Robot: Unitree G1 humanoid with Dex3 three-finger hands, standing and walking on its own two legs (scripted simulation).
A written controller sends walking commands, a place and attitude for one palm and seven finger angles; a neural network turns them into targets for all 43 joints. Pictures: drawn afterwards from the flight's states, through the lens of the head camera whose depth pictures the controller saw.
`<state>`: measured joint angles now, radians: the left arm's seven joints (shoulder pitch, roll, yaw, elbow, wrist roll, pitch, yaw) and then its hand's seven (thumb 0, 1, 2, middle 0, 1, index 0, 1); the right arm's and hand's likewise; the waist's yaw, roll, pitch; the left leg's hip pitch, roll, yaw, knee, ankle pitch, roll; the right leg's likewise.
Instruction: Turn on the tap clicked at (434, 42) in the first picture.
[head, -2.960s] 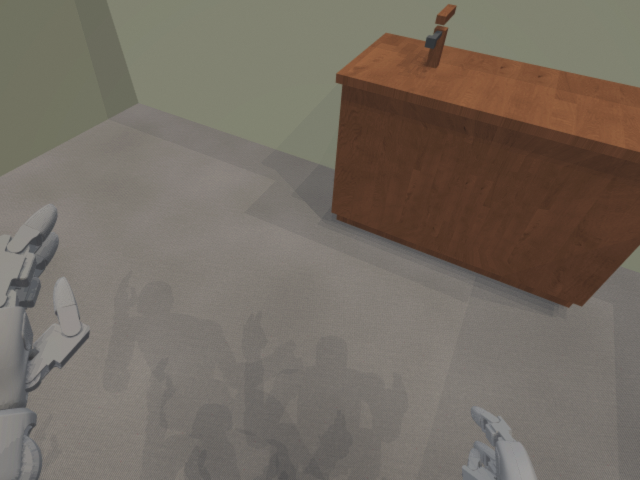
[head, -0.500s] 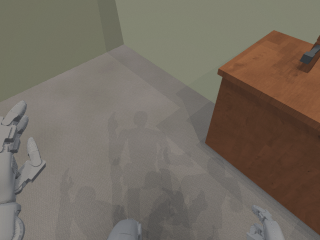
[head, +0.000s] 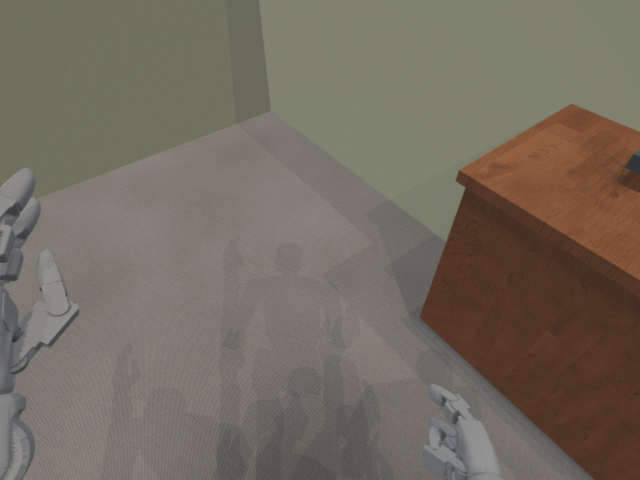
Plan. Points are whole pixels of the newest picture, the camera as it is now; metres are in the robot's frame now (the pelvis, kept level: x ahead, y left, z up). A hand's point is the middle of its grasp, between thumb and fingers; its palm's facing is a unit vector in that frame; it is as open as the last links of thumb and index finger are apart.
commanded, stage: turn to face it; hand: left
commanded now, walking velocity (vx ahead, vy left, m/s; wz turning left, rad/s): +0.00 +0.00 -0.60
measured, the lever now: out of the picture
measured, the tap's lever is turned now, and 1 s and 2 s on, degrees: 0 0 0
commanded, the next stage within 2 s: take the last steps up to it in 1.88 s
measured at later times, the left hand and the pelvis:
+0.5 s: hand (178, 319) +0.20 +0.15 +0.20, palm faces +0.18 -0.87 -0.45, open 7.4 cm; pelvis -0.07 -0.03 +0.00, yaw -15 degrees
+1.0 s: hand (354, 402) +0.16 +0.00 +0.17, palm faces -0.20 -0.84 -0.50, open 7.4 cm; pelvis -0.16 -0.06 +0.00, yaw -34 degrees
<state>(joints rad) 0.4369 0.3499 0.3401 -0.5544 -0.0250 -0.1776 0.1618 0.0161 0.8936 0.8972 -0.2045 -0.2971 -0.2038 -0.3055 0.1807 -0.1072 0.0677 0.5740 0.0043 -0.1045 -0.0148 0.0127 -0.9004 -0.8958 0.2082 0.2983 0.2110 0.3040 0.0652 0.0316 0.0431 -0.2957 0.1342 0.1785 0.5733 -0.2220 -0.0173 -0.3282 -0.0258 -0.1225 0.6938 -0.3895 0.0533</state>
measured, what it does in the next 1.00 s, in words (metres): walks backwards, turning right: right foot, then left foot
